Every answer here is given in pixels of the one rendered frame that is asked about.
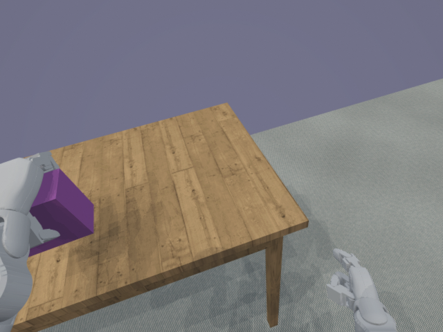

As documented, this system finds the right robot forearm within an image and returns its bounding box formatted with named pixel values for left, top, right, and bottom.
left=353, top=297, right=397, bottom=332

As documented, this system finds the table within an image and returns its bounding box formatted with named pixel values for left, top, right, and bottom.
left=11, top=103, right=309, bottom=332

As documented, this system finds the sponge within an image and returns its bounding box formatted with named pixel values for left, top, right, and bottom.
left=28, top=168, right=94, bottom=257

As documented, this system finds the robot right hand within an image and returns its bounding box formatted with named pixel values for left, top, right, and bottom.
left=327, top=248, right=379, bottom=310

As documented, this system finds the robot left hand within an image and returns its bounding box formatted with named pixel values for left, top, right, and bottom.
left=0, top=151, right=60, bottom=249

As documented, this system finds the left robot forearm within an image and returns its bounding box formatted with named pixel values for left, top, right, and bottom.
left=0, top=210, right=33, bottom=332

